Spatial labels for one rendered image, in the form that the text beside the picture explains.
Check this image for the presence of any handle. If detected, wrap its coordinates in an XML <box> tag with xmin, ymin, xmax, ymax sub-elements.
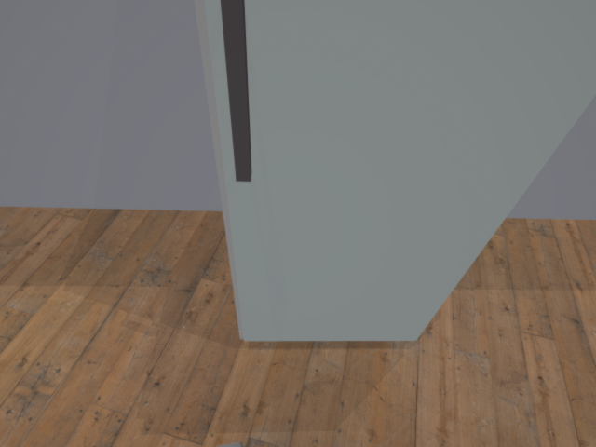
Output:
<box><xmin>221</xmin><ymin>0</ymin><xmax>251</xmax><ymax>182</ymax></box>

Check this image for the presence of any fridge door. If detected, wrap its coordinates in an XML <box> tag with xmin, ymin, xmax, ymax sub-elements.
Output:
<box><xmin>204</xmin><ymin>0</ymin><xmax>596</xmax><ymax>341</ymax></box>

